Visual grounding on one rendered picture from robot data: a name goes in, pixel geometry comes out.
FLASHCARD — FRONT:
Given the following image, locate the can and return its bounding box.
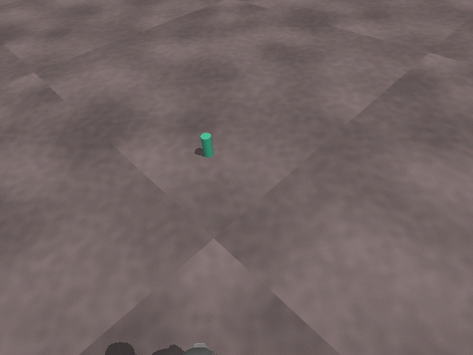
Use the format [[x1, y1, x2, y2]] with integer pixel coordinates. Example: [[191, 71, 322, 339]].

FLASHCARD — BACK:
[[200, 132, 214, 158]]

